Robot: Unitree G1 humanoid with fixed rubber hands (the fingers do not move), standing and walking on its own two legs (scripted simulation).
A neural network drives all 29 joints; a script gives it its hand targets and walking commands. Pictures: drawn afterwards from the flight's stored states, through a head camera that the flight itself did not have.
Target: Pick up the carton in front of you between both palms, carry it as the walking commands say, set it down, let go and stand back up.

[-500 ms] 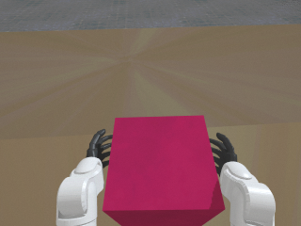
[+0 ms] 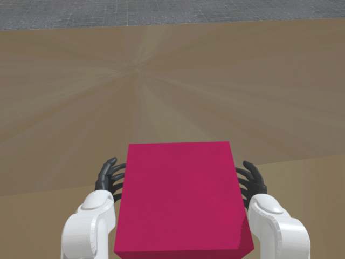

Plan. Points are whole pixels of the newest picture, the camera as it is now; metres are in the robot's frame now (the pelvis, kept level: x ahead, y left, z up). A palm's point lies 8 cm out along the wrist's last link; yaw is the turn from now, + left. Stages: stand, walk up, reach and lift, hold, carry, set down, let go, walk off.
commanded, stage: carry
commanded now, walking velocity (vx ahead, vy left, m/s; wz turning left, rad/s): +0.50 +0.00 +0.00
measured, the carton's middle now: (180, 211) +0.23 -0.01 +0.00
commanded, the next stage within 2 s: none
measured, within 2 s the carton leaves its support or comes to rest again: neither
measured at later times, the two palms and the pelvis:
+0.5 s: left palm (124, 89) +0.56 +0.13 +0.09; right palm (221, 84) +0.59 -0.17 +0.08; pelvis +0.35 -0.04 +0.00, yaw +4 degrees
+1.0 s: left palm (120, 35) +0.95 +0.19 +0.08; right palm (192, 35) +0.94 -0.11 +0.08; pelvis +0.68 +0.04 +0.00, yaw +1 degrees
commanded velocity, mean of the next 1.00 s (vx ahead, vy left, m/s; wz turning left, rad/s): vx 0.50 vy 0.00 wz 0.00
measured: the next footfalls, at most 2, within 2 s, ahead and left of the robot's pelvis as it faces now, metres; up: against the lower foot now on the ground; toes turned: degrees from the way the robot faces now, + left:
right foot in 0.28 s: +0.40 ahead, -0.11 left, +0.00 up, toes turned -10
left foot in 0.78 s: +0.73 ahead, +0.12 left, +0.00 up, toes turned +14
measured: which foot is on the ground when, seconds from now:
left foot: down 0.00-0.30, up 0.32-0.76, down 0.78-1.00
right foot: up 0.00-0.26, down 0.28-0.80, up 0.82-1.00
